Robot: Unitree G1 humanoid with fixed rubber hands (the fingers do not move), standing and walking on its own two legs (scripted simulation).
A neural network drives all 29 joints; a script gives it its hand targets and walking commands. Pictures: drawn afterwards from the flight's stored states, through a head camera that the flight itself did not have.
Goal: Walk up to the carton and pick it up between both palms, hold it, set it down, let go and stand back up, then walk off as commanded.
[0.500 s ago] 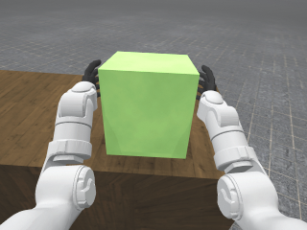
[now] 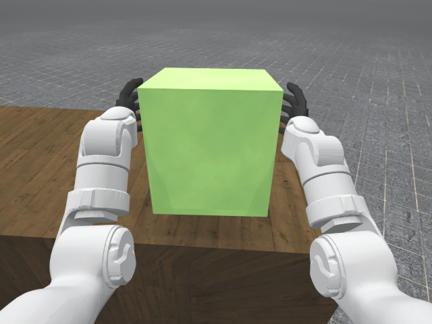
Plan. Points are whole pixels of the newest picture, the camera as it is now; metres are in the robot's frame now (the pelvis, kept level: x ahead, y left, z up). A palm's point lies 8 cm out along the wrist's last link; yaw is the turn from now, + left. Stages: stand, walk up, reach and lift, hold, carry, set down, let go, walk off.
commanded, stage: reach and lift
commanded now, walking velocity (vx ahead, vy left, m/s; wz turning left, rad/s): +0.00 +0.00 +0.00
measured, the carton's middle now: (212, 136) +0.41 +0.00 +0.22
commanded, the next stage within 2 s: hold in 0.02 s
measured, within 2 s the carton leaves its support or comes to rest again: neither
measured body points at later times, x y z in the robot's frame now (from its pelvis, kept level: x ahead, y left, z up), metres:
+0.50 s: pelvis +0.00 +0.00 +0.00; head -0.08 +0.00 +0.44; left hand +0.39 +0.15 +0.29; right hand +0.39 -0.15 +0.28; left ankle +0.01 +0.14 -0.74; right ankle +0.06 -0.08 -0.74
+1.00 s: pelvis +0.00 +0.00 +0.00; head -0.09 -0.01 +0.44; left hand +0.38 +0.14 +0.30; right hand +0.38 -0.16 +0.29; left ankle +0.01 +0.14 -0.74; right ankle +0.06 -0.08 -0.74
